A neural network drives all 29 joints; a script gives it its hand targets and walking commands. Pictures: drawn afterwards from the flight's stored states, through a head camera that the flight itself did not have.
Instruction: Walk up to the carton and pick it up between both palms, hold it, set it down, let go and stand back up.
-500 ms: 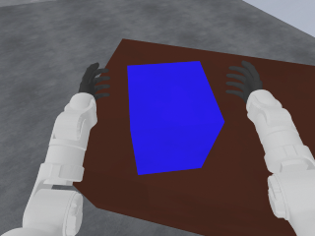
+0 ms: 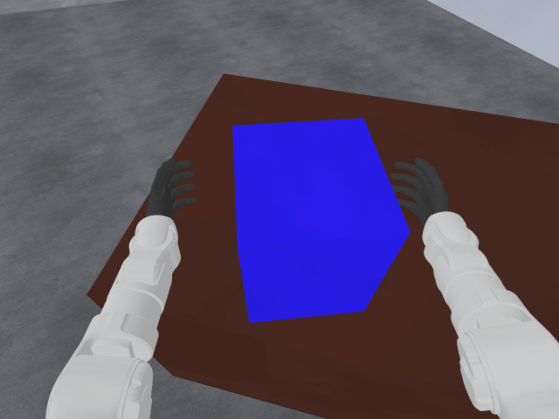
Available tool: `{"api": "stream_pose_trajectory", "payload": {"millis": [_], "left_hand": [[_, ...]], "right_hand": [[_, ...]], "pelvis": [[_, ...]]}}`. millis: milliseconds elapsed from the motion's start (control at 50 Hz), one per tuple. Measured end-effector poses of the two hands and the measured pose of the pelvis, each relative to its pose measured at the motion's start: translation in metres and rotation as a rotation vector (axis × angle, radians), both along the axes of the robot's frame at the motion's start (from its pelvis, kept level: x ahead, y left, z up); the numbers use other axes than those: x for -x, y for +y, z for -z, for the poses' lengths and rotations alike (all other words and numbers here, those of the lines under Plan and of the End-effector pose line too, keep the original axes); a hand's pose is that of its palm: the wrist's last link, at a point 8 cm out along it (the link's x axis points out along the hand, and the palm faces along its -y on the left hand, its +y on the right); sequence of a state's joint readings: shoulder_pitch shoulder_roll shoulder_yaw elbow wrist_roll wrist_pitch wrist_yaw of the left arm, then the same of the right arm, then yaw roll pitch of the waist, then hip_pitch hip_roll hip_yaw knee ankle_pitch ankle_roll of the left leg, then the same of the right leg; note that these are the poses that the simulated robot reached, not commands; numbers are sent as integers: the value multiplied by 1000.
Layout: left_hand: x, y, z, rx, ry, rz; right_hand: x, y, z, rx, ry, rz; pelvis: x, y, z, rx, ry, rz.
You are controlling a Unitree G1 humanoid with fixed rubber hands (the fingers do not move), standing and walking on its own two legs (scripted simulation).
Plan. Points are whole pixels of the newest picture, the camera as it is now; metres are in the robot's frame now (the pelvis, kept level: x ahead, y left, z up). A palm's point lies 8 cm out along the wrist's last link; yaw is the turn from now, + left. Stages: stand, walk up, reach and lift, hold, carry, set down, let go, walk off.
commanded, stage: reach and lift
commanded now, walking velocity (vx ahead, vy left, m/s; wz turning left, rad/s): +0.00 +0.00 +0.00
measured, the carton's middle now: (303, 225) +0.40 +0.04 +0.02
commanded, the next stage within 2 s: none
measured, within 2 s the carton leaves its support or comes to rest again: neither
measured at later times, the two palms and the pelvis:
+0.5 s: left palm (200, 220) +0.35 +0.19 +0.06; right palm (410, 211) +0.43 -0.12 +0.06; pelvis +0.00 -0.01 +0.00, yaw +0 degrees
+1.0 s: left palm (201, 222) +0.35 +0.18 +0.06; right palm (403, 213) +0.42 -0.11 +0.06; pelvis +0.00 +0.00 +0.00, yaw +0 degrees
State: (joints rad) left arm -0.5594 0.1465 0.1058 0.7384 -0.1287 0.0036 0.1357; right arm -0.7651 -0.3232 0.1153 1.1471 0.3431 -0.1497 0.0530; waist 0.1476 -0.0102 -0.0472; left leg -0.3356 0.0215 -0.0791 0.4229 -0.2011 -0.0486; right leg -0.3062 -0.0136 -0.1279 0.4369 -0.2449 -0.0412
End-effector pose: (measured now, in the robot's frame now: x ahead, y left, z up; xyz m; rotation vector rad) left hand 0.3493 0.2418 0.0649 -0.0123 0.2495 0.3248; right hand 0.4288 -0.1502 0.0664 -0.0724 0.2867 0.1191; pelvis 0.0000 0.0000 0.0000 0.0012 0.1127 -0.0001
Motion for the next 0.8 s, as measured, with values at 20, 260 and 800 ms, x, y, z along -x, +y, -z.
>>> {"api": "stream_pose_trajectory", "payload": {"millis": [20,260,800], "left_hand": [[-1,-1,0,1,0,0],[-2,-37,9,45,25,38],[2,-58,8,-1,11,45]], "right_hand": [[-1,0,0,1,0,-1],[-2,8,7,-49,-2,7],[6,38,8,-105,22,59]], "pelvis": [[-1,0,0,0,1,0],[-3,-4,0,-4,5,1],[3,-3,0,1,-3,2]]}}
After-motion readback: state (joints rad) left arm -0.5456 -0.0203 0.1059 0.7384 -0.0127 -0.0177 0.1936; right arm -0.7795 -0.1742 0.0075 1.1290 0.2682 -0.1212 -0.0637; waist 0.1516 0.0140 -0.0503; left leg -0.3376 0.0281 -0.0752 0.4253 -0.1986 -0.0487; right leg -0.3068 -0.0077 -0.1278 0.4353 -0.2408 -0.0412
